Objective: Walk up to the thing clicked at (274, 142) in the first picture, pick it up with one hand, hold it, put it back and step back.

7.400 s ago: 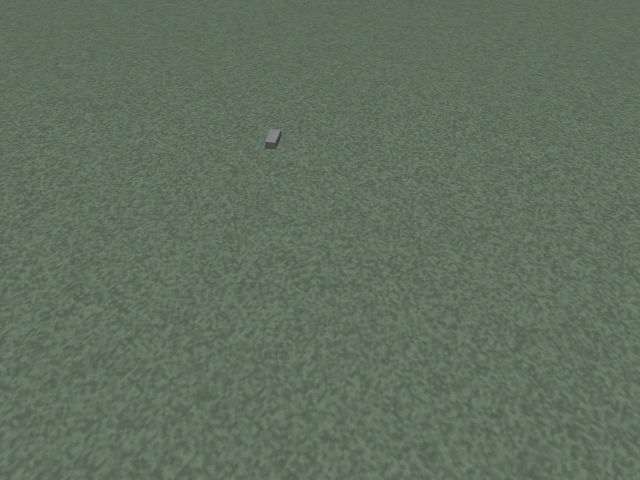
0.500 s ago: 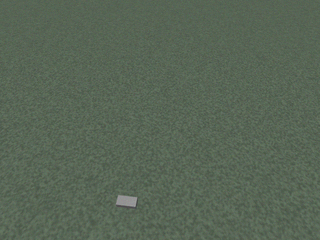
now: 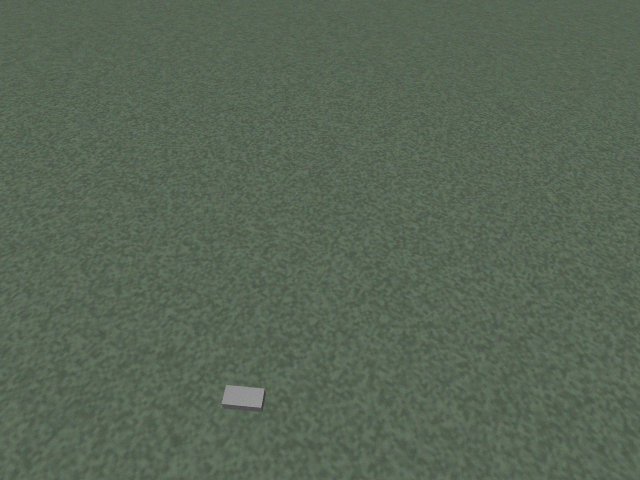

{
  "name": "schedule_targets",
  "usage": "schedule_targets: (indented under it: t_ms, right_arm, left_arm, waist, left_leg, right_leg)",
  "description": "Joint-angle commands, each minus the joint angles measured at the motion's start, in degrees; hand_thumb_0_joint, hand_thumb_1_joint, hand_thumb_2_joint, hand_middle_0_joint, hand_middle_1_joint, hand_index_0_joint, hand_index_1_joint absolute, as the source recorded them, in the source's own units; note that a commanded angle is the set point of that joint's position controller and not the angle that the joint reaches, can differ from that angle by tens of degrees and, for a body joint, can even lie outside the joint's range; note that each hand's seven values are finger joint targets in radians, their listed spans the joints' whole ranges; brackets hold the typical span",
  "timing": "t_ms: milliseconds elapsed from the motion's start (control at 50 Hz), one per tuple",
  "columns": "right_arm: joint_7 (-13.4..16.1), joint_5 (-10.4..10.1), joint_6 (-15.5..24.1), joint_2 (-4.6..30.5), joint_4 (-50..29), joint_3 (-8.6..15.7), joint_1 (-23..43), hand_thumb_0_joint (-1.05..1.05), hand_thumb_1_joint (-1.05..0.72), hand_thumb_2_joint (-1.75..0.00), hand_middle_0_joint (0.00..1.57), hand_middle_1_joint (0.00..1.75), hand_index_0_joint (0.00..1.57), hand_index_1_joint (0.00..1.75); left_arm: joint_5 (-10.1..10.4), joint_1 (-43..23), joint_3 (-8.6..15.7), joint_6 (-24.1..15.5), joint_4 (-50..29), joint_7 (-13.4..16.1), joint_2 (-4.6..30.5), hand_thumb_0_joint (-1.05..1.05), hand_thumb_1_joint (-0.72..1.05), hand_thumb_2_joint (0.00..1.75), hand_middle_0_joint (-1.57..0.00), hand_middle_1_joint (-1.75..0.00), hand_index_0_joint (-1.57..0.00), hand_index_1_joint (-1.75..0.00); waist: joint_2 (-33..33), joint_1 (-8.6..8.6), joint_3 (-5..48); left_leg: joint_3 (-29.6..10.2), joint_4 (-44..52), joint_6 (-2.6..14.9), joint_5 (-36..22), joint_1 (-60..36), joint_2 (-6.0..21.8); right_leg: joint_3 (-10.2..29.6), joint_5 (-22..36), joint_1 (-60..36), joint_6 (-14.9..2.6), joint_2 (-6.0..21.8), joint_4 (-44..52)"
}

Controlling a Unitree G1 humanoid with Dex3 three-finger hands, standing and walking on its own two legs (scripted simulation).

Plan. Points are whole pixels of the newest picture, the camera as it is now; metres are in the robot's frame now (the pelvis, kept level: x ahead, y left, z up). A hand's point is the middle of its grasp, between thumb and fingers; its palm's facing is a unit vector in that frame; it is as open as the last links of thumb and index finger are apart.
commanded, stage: stand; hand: left
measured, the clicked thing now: (244, 398) +0.48 +0.23 -0.76
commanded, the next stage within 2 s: none
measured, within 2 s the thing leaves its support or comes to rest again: neither
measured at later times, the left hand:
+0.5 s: hand out of the picture +0.06 +0.25 -0.16, palm faces -0.01 -0.94 -0.34, open 7.4 cm
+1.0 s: hand out of the picture +0.08 +0.24 -0.16, palm faces -0.03 -0.94 -0.34, open 7.4 cm
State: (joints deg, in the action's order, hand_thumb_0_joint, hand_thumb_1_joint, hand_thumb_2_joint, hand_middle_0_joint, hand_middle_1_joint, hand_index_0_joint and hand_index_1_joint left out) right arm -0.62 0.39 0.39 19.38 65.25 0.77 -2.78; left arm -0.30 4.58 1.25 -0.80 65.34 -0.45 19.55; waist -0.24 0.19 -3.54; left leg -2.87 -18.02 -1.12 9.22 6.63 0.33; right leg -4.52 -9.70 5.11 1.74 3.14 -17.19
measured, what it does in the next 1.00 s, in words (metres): stands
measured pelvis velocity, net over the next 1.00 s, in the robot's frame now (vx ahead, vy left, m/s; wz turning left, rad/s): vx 0.00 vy -0.01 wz -0.01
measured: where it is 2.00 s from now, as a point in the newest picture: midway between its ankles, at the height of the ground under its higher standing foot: outside the picture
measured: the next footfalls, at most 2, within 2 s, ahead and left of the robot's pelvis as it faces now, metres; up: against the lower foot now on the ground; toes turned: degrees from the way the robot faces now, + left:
none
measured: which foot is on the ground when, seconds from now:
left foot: down 0.00-1.00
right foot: down 0.00-1.00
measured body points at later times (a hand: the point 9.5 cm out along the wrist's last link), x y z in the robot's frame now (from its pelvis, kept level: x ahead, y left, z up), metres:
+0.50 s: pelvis -0.01 -0.01 +0.00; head +0.01 -0.01 +0.45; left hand +0.06 +0.29 -0.13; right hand +0.06 -0.31 -0.14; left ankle +0.01 +0.13 -0.75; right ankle +0.00 -0.14 -0.75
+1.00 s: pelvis +0.00 -0.01 +0.00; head +0.02 -0.01 +0.45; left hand +0.08 +0.29 -0.13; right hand +0.07 -0.31 -0.14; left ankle +0.01 +0.13 -0.75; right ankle +0.00 -0.14 -0.75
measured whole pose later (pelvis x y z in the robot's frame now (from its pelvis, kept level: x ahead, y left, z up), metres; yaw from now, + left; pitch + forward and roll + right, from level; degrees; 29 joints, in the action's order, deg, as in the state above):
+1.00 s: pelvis +0.00 -0.01 +0.00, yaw -1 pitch -2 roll +0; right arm -0.5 0.5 0.6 20.2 65.5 -0.3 -5.8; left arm -0.2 5.8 0.3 -0.6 64.8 -0.8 20.2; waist 0.3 0.0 -2.9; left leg -2.5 -18.1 -2.2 9.6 6.9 1.6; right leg -4.1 -10.5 6.1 0.7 2.0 -18.3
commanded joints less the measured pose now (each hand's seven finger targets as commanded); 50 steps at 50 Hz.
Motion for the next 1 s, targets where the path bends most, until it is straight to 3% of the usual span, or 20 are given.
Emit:
schedule_targets:
  t_ms: [0, 100, 240, 500, 980]
  right_arm:
    - [0.78, 0.16, 0.93, 12.36, -3.34, 2.0, 2.51, 0.0, -0.9, -0.9, 0.2, 0.3, 0.2, 0.3]
    - [0.6, 0.13, 0.93, 12.18, -3.16, 1.88, 1.61, 0.0, -0.9, -0.9, 0.2, 0.3, 0.2, 0.3]
    - [0.76, 0.25, 1.1, 12.75, -3.11, 1.93, 1.17, 0.0, -0.9, -0.9, 0.2, 0.3, 0.2, 0.3]
    - [0.7, 0.17, 0.94, 12.44, -2.83, 1.43, -0.43, 0.0, -0.9, -0.9, 0.2, 0.3, 0.2, 0.3]
    - [0.96, 0.09, 1.13, 12.97, -3.27, 0.97, -0.97, 0.0, -0.9, -0.9, 0.2, 0.3, 0.2, 0.3]
  left_arm:
    - [-0.22, -2.37, 2.03, -0.94, -3.31, 0.85, 12.33, 0.0, 0.9, 0.9, -0.2, -0.3, -0.2, -0.3]
    - [-0.22, -1.28, 2.03, -0.96, -3.14, 0.69, 12.55, 0.0, 0.9, 0.9, -0.2, -0.3, -0.2, -0.3]
    - [-0.14, -0.95, 1.94, -0.9, -3.46, 0.6, 12.48, 0.0, 0.9, 0.9, -0.2, -0.3, -0.2, -0.3]
    - [-0.15, -0.8, 1.64, -0.94, -3.48, 0.63, 13.08, 0.0, 0.9, 0.9, -0.2, -0.3, -0.2, -0.3]
    - [-0.12, -0.6, 1.18, -0.86, -3.84, 0.64, 13.03, 0.0, 0.9, 0.9, -0.2, -0.3, -0.2, -0.3]
  waist:
    - [0.69, -0.18, 4.27]
    - [0.54, 0.02, 4.41]
    - [0.49, 0.15, 5.23]
    - [-0.22, 0.02, 3.93]
    - [0.28, 0.18, 5.65]
  left_leg:
    - [-3.62, 3.02, 1.31, -6.16, 1.95, 5.94]
    - [-3.98, 3.21, 1.44, -3.04, 1.93, 5.98]
    - [-3.8, 2.22, 1.62, -5.72, 0.77, 6.43]
    - [-3.99, 2.54, 1.3, -4.99, 1.75, 6.36]
    - [-3.25, 1.95, 1.25, -9.45, 0.33, 7.16]
  right_leg:
    - [5.05, 2.53, -1.66, -1.62, 5.33, 3.18]
    - [5.51, -0.04, -0.86, -1.85, 5.44, 3.32]
    - [6.06, 2.28, -0.32, -2.15, 5.55, 2.76]
    - [6.05, 0.51, 0.08, -2.14, 5.2, 2.92]
    - [5.99, 5.79, -1.42, -2.28, 5.34, 1.72]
